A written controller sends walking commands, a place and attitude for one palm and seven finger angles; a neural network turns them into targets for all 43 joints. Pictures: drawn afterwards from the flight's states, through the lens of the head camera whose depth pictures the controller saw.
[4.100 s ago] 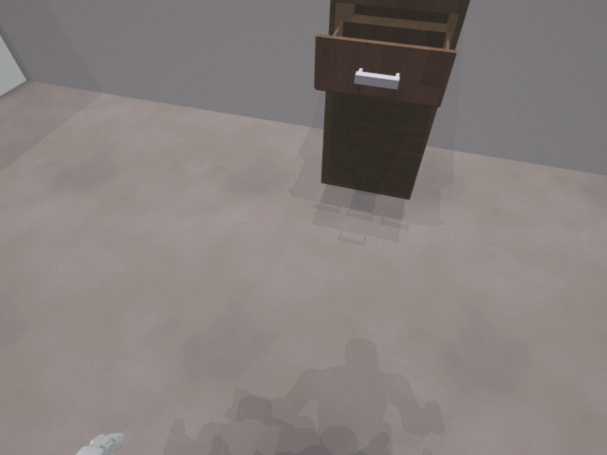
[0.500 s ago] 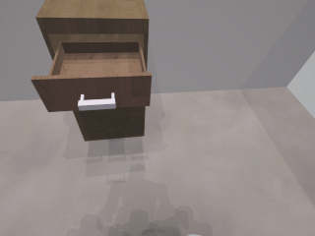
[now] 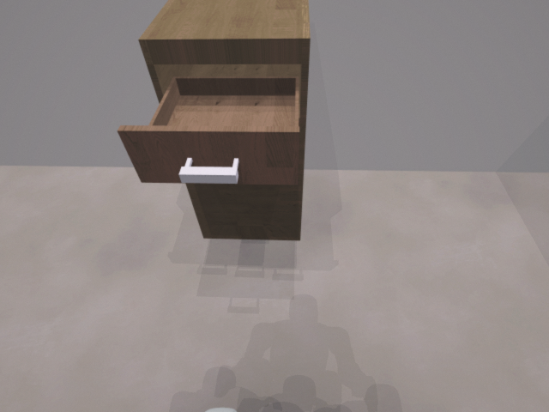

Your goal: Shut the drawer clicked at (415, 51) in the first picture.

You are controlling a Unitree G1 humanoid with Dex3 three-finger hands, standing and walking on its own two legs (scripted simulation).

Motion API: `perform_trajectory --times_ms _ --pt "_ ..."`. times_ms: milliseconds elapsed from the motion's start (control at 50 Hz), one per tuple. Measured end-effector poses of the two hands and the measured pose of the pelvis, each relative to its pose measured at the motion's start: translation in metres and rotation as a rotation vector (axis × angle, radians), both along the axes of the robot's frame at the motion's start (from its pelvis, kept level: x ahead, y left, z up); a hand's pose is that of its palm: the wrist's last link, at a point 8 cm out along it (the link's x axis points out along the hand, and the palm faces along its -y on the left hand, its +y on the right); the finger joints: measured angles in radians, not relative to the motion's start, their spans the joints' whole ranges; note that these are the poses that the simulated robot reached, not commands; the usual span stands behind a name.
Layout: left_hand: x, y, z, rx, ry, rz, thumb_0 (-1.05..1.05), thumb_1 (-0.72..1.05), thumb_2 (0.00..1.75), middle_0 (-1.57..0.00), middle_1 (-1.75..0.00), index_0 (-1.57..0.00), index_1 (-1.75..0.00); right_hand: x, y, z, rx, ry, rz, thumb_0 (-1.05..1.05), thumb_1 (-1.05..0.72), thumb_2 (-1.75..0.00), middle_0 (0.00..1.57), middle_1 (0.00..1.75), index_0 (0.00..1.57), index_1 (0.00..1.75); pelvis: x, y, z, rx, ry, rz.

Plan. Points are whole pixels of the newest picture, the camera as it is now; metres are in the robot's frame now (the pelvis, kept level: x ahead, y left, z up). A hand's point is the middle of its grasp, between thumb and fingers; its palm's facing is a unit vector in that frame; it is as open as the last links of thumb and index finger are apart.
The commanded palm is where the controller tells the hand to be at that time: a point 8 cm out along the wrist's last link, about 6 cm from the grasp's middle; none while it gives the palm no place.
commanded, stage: take the last steps up to it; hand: left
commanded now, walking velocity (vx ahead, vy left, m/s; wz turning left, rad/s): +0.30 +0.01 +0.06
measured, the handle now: (210, 168) +0.61 +0.19 -0.03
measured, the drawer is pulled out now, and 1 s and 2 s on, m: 0.30 0.30 0.30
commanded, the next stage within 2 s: come to a stop and stand still in 0.90 s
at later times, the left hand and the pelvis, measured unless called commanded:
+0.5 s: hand out of the picture +0.14 +0.21 -0.18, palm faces +0.02 -0.98 -0.18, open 7.4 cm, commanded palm none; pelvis +0.10 +0.02 -0.01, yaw +0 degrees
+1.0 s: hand (178, 373) +0.22 +0.21 -0.20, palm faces +0.09 -0.99 -0.11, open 7.3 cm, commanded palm none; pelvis +0.24 +0.04 -0.01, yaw +1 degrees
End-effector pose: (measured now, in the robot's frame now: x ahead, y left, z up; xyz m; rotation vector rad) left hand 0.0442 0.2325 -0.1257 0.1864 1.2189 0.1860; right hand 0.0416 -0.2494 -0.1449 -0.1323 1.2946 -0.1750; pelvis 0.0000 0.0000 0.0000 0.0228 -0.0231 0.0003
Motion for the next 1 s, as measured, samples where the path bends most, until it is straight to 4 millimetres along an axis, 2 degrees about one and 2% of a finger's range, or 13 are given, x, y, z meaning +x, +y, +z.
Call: perform_trajectory --times_ms 100,180,220,260,340,460,520,580,660,740,860,940,1000 --pt "-0.044 0.016 -0.010 -0.032 0.089 0.071 0.00 0.92 0.89 -0.20 -0.30 -0.20 -0.30 0.026 0.016 0.008 -0.016 -0.023 0.080 0.00 -0.91 -0.90 0.20 0.30 0.19 0.30 0.005 0.013 0.000 -0.008 0.014 0.023" --pt "-0.080 0.032 -0.027 -0.064 0.207 0.123 0.00 0.91 0.89 -0.20 -0.29 -0.20 -0.30 0.046 0.038 0.009 -0.043 -0.079 0.112 0.00 -0.91 -0.90 0.20 0.30 0.20 0.30 0.014 0.030 -0.009 -0.029 0.015 0.026" --pt "-0.087 0.038 -0.030 -0.072 0.267 0.116 0.00 0.91 0.89 -0.20 -0.29 -0.20 -0.30 0.048 0.048 0.012 -0.040 -0.092 0.102 0.00 -0.91 -0.90 0.20 0.30 0.20 0.30 0.021 0.035 -0.008 -0.027 0.008 0.014" --pt "-0.081 0.042 -0.027 -0.079 0.292 0.106 0.00 0.91 0.89 -0.19 -0.29 -0.20 -0.30 0.042 0.055 0.014 -0.035 -0.082 0.082 0.00 -0.91 -0.90 0.20 0.30 0.20 0.30 0.030 0.038 -0.004 -0.032 0.005 0.015" --pt "-0.043 0.045 -0.022 -0.086 0.243 0.088 0.01 0.91 0.89 -0.19 -0.29 -0.20 -0.30 0.019 0.061 0.014 -0.029 0.014 0.043 0.00 -0.92 -0.90 0.20 0.30 0.20 0.30 0.047 0.040 0.001 -0.031 0.001 0.020" --pt "0.050 0.035 -0.020 -0.074 0.122 0.029 0.00 0.91 0.89 -0.19 -0.29 -0.19 -0.30 -0.009 0.059 0.004 0.010 0.180 -0.023 0.00 -0.91 -0.90 0.20 0.30 0.20 0.30 0.082 0.031 -0.002 -0.020 -0.002 0.009" --pt "0.104 0.023 -0.022 -0.061 0.058 -0.013 0.00 0.91 0.89 -0.19 -0.29 -0.19 -0.30 -0.012 0.052 -0.006 0.030 0.242 -0.062 0.00 -0.91 -0.90 0.20 0.30 0.20 0.30 0.106 0.020 -0.010 -0.016 -0.005 0.002" --pt "0.149 0.011 -0.030 -0.040 -0.029 -0.029 0.00 0.91 0.89 -0.19 -0.29 -0.20 -0.30 -0.002 0.040 -0.021 0.046 0.288 -0.074 0.00 -0.91 -0.90 0.20 0.30 0.20 0.30 0.128 0.006 -0.025 -0.014 -0.009 0.011" --pt "0.170 -0.001 -0.025 -0.047 -0.061 -0.001 0.00 0.91 0.89 -0.19 -0.29 -0.20 -0.30 0.046 0.026 -0.020 0.031 0.243 -0.047 0.00 -0.91 -0.90 0.20 0.30 0.20 0.30 0.149 0.001 -0.020 -0.037 -0.021 0.028" --pt "0.173 0.000 -0.018 -0.035 -0.023 0.025 -0.01 0.94 0.89 -0.20 -0.29 -0.20 -0.30 0.120 0.020 -0.009 0.011 0.101 -0.013 0.00 -0.91 -0.90 0.20 0.30 0.20 0.30 0.171 0.001 -0.009 -0.045 -0.011 0.033" --pt "0.168 0.007 -0.026 -0.082 0.066 0.049 0.00 0.93 0.89 -0.20 -0.29 -0.20 -0.30 0.215 0.031 0.009 -0.019 -0.069 0.043 0.00 -0.93 -0.90 0.20 0.30 0.19 0.30 0.204 0.015 -0.004 -0.060 -0.008 0.028" --pt "0.165 0.018 -0.043 -0.127 0.130 0.084 0.00 0.92 0.89 -0.20 -0.29 -0.20 -0.30 0.260 0.048 0.013 -0.049 -0.130 0.080 0.00 -0.93 -0.90 0.20 0.30 0.19 0.30 0.229 0.033 -0.011 -0.075 -0.020 0.025" --pt "0.170 0.026 -0.047 -0.142 0.187 0.079 0.00 0.91 0.89 -0.20 -0.29 -0.20 -0.30 0.274 0.063 0.017 -0.056 -0.144 0.081 0.00 -0.92 -0.90 0.20 0.30 0.20 0.30 0.244 0.043 -0.011 -0.063 -0.022 0.008"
